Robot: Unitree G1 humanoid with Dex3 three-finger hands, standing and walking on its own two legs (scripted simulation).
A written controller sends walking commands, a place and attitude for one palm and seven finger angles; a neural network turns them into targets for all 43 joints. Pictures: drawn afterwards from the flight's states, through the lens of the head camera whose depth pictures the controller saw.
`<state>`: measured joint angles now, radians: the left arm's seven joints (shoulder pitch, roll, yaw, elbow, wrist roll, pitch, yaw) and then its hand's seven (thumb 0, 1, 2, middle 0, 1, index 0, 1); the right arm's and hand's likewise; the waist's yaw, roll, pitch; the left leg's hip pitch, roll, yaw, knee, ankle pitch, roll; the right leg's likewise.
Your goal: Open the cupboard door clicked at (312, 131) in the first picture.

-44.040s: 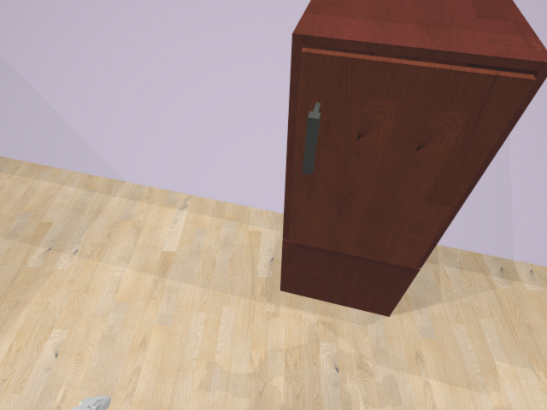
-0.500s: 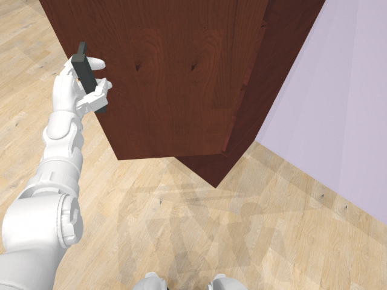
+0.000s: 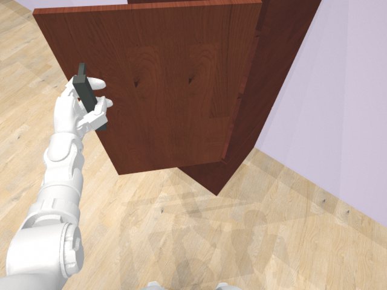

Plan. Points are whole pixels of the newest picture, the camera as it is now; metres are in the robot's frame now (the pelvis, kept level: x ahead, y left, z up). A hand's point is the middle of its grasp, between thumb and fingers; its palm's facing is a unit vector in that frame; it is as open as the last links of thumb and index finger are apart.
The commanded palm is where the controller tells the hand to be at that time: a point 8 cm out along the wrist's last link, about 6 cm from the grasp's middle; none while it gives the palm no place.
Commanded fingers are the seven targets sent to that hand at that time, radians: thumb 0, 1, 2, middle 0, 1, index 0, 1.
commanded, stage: pull the door open along its arc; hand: left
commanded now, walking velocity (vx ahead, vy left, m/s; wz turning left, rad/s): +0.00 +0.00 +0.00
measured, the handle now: (92, 98) +0.51 +0.20 +0.08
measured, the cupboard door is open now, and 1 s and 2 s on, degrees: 48 85 87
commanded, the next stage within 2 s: open thumb and fingers to let go in 0.66 s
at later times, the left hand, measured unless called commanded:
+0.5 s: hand (149, 192) +0.28 +0.07 +0.10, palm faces +0.26 -0.96 +0.08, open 6.3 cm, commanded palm +0.22 +0.15 +0.09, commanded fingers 0.00 0.90 0.90 -0.40 -1.35 -0.40 -1.35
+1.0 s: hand (166, 195) +0.27 +0.04 +0.09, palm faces +0.45 -0.89 -0.01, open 7.1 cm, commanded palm +0.23 +0.08 +0.09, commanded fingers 0.00 -0.01 0.51 -0.34 -1.25 -0.34 -1.25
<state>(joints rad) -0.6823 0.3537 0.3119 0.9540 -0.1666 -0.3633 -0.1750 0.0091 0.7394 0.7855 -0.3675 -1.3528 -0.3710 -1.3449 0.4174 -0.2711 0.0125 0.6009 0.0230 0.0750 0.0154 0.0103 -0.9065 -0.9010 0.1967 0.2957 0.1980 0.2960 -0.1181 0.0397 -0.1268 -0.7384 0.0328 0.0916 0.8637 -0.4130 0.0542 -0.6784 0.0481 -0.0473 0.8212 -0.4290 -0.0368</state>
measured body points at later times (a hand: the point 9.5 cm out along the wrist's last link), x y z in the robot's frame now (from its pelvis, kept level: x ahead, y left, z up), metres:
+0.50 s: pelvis +0.01 -0.03 +0.02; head +0.02 -0.04 +0.47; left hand +0.26 +0.12 +0.10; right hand +0.22 -0.22 -0.06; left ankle +0.00 +0.08 -0.70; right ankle -0.02 -0.10 -0.70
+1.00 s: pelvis +0.00 -0.07 +0.01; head +0.01 -0.11 +0.46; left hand +0.24 +0.08 +0.10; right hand +0.17 -0.29 -0.10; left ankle +0.00 +0.09 -0.69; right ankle -0.02 -0.10 -0.70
